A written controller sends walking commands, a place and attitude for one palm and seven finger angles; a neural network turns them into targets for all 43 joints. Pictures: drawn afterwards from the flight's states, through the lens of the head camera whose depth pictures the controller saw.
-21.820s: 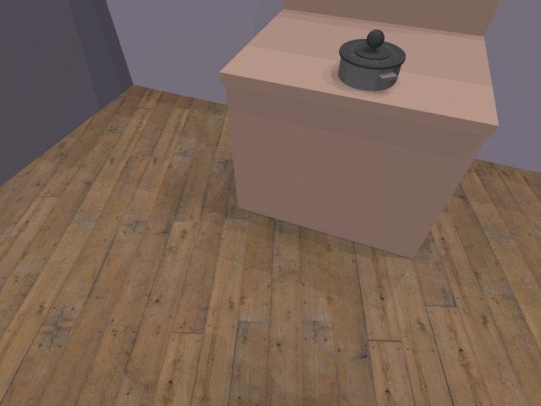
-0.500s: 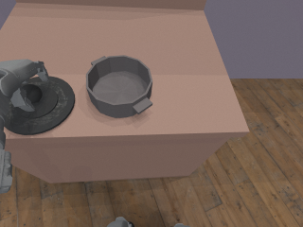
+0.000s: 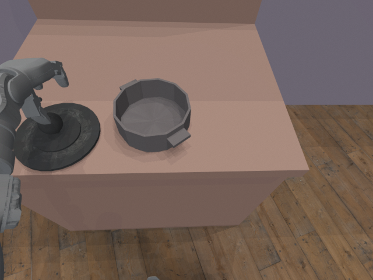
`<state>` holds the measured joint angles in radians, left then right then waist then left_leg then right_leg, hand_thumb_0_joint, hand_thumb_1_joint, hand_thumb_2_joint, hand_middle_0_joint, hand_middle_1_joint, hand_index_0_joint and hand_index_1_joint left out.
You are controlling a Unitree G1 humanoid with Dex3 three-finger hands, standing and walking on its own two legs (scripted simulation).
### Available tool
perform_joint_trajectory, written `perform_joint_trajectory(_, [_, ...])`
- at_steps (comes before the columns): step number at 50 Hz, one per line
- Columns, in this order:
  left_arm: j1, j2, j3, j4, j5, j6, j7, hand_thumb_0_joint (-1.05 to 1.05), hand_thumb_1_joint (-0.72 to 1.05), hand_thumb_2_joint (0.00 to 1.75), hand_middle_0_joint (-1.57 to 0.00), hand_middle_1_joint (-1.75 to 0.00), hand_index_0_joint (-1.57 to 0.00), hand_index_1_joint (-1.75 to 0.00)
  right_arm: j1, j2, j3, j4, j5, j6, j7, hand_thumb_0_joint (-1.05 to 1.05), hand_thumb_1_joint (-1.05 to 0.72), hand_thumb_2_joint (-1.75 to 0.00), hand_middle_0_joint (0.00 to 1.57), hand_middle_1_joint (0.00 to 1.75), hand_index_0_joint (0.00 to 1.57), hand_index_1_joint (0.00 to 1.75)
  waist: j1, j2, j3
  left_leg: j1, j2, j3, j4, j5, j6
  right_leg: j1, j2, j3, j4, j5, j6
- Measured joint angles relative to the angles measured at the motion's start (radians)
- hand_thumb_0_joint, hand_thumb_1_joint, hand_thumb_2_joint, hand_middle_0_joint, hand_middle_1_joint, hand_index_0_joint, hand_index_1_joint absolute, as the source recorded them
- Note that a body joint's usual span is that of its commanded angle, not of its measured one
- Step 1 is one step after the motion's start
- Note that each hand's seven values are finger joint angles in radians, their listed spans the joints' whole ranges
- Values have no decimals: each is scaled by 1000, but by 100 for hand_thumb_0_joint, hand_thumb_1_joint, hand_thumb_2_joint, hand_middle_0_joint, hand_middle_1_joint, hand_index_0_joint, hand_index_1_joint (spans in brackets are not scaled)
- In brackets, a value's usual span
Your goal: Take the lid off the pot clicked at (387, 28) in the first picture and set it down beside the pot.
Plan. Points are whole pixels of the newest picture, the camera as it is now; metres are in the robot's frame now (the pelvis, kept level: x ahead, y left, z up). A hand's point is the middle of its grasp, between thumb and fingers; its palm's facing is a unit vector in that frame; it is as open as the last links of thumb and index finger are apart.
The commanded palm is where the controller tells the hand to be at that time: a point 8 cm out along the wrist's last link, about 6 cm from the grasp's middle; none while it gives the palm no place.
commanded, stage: raise the empty hand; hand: left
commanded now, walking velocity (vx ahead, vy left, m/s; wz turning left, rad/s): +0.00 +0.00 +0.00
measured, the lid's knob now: (50, 123) +0.47 +0.31 +0.02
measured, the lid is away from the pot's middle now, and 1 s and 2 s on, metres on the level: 0.24 0.24 0.24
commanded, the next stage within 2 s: draw the hand back to the body in 0.66 s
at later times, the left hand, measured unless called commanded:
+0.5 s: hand (24, 79) +0.46 +0.29 +0.16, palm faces -0.36 -0.08 -0.93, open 11.0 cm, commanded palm +0.47 +0.30 +0.23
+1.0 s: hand (16, 83) +0.45 +0.31 +0.16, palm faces -0.34 -0.09 -0.93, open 11.0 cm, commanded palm +0.43 +0.30 +0.23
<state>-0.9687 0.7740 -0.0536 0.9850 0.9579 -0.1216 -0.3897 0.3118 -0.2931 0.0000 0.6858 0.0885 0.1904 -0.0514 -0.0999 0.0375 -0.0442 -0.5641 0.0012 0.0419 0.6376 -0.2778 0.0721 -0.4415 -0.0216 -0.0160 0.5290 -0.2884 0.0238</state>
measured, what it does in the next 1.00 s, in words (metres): stands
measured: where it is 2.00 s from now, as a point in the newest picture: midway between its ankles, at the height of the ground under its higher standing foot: outside the picture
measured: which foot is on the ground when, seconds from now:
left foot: down 0.00-1.00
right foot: down 0.00-1.00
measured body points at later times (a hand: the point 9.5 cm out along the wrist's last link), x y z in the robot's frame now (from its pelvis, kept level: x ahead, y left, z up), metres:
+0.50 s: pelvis +0.00 -0.02 +0.01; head +0.07 -0.01 +0.45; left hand +0.47 +0.30 +0.22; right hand +0.06 -0.30 -0.12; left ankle +0.02 +0.07 -0.73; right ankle -0.02 -0.16 -0.73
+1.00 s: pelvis +0.00 -0.01 +0.01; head +0.07 -0.01 +0.45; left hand +0.46 +0.31 +0.22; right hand +0.07 -0.29 -0.11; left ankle +0.02 +0.07 -0.73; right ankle -0.02 -0.16 -0.73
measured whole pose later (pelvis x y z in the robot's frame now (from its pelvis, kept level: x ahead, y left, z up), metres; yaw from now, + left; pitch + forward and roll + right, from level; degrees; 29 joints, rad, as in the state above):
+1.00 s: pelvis +0.00 -0.01 +0.01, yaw +1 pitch +9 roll -2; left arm -0.95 0.85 -0.01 0.85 0.91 -0.09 -0.50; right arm 0.26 -0.30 0.00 0.65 0.10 0.23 -0.02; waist -0.09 0.04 -0.02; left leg -0.48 0.00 0.02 0.56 -0.25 0.06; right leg -0.35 -0.02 -0.03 0.46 -0.26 0.03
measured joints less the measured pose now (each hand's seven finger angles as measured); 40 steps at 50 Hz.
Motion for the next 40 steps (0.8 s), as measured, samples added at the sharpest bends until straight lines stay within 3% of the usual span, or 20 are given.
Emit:
perform_joint_trajectory(9, [-24, 19, 3, 17, -5, 29, -20, 0, 2, 58, -34, -91, -34, -90, -9, -3, 6, -11, 6, 5, 8, 0, -90, -90, 20, 30, 20, 30, -6, 1, 4, 35, 2, -1, -28, 9, -7, 32, 2, 0, -23, 7, 10])
perform_joint_trajectory(35, [-96, 83, -21, -4, -36, 71, -126, 0, 2, 58, -34, -91, -34, -90, -50, -18, 12, -14, 19, 22, 14, 0, -90, -90, 20, 30, 20, 30, 8, 1, 25, 88, 8, -22, -68, 25, -24, 92, 12, -19, -67, 19, 5])
perform_joint_trajectory(40, [-91, 76, -22, -27, -36, 50, -137, 0, 2, 58, -34, -91, -34, -90, -56, -15, 12, -9, 15, 28, 10, 0, -90, -90, 20, 30, 20, 30, 14, -3, 27, 79, 6, -25, -64, 26, -22, 86, 10, -23, -65, 20, 6])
